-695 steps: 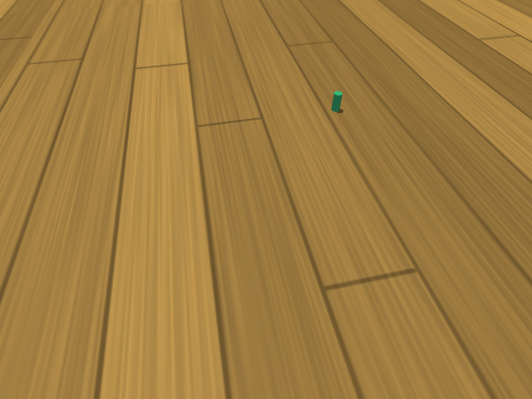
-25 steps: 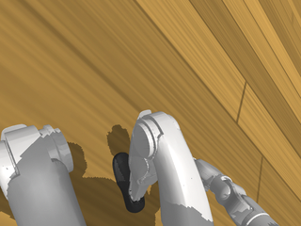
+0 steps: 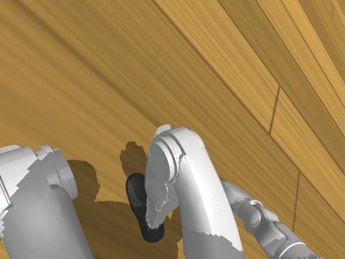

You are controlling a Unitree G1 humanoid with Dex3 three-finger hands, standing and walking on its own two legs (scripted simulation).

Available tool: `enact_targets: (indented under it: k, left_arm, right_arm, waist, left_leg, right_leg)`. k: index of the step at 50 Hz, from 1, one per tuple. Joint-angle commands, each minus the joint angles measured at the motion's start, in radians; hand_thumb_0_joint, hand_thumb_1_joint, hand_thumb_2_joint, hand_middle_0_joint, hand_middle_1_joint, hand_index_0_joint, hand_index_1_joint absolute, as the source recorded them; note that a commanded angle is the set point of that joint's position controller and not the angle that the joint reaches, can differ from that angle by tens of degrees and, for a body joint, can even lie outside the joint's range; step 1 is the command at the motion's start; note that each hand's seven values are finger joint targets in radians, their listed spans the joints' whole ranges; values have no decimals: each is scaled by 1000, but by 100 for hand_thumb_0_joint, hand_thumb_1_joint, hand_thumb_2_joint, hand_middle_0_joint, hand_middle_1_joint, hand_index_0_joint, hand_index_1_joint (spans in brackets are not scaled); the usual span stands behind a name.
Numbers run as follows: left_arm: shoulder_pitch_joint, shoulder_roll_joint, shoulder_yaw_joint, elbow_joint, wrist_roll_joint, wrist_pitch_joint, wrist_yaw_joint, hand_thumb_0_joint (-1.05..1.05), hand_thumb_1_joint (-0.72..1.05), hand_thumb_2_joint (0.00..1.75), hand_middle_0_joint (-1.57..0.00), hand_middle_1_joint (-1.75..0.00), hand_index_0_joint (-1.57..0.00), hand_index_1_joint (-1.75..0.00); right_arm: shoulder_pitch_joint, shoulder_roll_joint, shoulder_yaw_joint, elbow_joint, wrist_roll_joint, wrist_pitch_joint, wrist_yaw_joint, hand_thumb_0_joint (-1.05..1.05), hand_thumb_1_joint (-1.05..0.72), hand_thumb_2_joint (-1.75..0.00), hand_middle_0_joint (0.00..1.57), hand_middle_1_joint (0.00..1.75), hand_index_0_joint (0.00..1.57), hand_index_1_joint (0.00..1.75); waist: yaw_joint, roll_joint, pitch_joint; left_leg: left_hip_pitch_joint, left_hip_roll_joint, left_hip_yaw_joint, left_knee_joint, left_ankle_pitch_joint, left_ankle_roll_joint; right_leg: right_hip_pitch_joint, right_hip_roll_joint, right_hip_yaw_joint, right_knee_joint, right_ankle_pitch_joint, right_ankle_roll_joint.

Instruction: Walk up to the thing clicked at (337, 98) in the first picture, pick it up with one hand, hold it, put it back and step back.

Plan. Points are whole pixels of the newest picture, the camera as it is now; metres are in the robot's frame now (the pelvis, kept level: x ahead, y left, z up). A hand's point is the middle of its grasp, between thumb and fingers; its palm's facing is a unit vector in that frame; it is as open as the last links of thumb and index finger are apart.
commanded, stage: close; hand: left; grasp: from the side
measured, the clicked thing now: out of the picture +0.43 +0.40 -0.22
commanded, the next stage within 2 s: settle in 0.48 s
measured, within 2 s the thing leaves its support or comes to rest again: leaves its support in 0.84 s
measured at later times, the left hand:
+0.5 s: hand out of the picture +0.41 +0.39 -0.16, palm faces +0.61 -0.79 +0.00, open 8.1 cm
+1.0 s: hand out of the picture +0.42 +0.41 -0.13, palm faces +0.61 -0.79 +0.00, open 5.1 cm
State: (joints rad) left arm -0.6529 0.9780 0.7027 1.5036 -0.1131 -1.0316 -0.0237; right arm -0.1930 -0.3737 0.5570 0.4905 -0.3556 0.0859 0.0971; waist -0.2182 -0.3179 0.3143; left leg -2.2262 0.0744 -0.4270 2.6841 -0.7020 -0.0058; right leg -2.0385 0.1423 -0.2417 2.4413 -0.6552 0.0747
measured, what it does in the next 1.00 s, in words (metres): stands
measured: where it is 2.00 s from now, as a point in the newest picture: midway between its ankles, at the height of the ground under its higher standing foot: (104, 240)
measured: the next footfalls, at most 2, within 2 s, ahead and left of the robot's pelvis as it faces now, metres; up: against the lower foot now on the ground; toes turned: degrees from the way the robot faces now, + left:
none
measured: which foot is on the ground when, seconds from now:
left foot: down 0.00-1.00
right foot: down 0.00-1.00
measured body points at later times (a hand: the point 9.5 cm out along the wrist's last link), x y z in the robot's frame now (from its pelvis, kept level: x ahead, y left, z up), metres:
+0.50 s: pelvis +0.00 +0.00 +0.00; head +0.22 +0.21 +0.33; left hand +0.38 +0.43 -0.16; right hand +0.19 -0.23 -0.02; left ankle +0.08 +0.13 -0.24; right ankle +0.14 -0.13 -0.24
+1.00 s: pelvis +0.00 +0.00 +0.01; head +0.22 +0.20 +0.34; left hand +0.38 +0.45 -0.13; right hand +0.18 -0.24 -0.03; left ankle +0.08 +0.13 -0.24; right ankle +0.14 -0.13 -0.24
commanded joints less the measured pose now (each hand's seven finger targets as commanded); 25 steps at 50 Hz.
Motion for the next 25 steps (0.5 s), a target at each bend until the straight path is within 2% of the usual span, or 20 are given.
enact_targets:
  k: [1, 2, 4, 6, 8, 10, 15, 16, 18, 21, 25]
  left_arm:
    - [-164, 271, 10, -147, 5, -71, 13, 0, -34, 40, -15, -29, -16, -30]
    - [-157, 286, 24, -152, 3, -72, 20, 0, -32, 42, -16, -30, -17, -30]
    - [-170, 282, 17, -155, 1, -72, 26, 0, -33, 42, -16, -30, -17, -31]
    - [-173, 276, 17, -165, -6, -75, 24, 0, -19, 49, -32, -45, -33, -45]
    - [-174, 310, 28, -175, -1, -80, 19, 0, -10, 59, -46, -57, -47, -57]
    - [-180, 277, 3, -167, 0, -76, 7, 0, -3, 66, -55, -65, -56, -65]
    - [-186, 275, -1, -157, -8, -53, -14, 0, 13, 78, -67, -78, -69, -77]
    - [-198, 250, -17, -149, -12, -49, -19, 0, 15, 79, -71, -81, -73, -80]
    - [-200, 239, -28, -140, -17, -40, -30, 0, 18, 83, -76, -85, -77, -84]
    - [-202, 300, 1, -150, -12, -37, -29, 0, 26, 92, -85, -95, -87, -94]
    - [-222, 295, 13, -166, -18, -38, -25, 0, 40, 101, -96, -105, -97, -103]
  right_arm:
    - [13, -364, -123, -16, -10, 22, -22, 0, -87, -90, 20, 30, 20, 30]
    - [15, -362, -121, -17, -10, 22, -23, 0, -87, -90, 20, 30, 20, 30]
    - [5, -360, -120, -19, -9, 22, -23, 0, -87, -90, 20, 30, 20, 30]
    - [10, -364, -122, -19, -9, 22, -25, 0, -87, -89, 20, 30, 20, 30]
    - [16, -371, -121, -14, -8, 22, -29, 0, -87, -89, 20, 30, 20, 30]
    - [16, -367, -122, -9, -6, 25, -31, 0, -87, -89, 20, 30, 20, 30]
    - [26, -371, -123, -13, 0, 27, -34, 0, -86, -89, 20, 30, 20, 30]
    - [25, -368, -123, -13, 0, 29, -33, 0, -86, -89, 20, 30, 20, 30]
    - [28, -366, -124, -5, 6, 30, -35, 0, -86, -89, 20, 30, 20, 30]
    - [24, -374, -124, -20, 8, 31, -36, 0, -86, -89, 20, 30, 20, 30]
    - [34, -369, -122, -17, 4, 34, -37, 0, -86, -89, 20, 30, 20, 30]
  waist:
    - [-95, 621, -518]
    - [-87, 622, -534]
    - [-92, 618, -521]
    - [-97, 617, -536]
    - [-99, 637, -554]
    - [-107, 634, -540]
    - [-114, 617, -542]
    - [-120, 610, -529]
    - [-119, 594, -504]
    - [-108, 618, -523]
    - [-107, 632, -546]
  left_leg:
    - [397, 77, 101, -340, 117, -25]
    - [396, 76, 108, -336, 128, -24]
    - [380, 75, 113, -329, 106, -19]
    - [393, 77, 112, -329, 106, -19]
    - [418, 80, 105, -333, 141, -22]
    - [418, 82, 100, -337, 143, -23]
    - [416, 83, 94, -342, 149, -21]
    - [406, 82, 94, -342, 135, -21]
    - [393, 83, 89, -352, 105, -19]
    - [402, 82, 88, -357, 105, -21]
    - [425, 84, 93, -350, 157, -23]
  right_leg:
    - [210, 16, -131, -157, 166, -74]
    - [227, 17, -127, -160, 176, -74]
    - [216, 17, -128, -169, 160, -73]
    - [222, 18, -128, -171, 163, -72]
    - [230, 18, -132, -161, 191, -72]
    - [219, 16, -133, -158, 193, -73]
    - [218, 15, -133, -162, 200, -73]
    - [212, 14, -135, -164, 190, -72]
    - [190, 13, -133, -170, 165, -73]
    - [196, 12, -134, -162, 164, -75]
    - [220, 13, -128, -162, 199, -75]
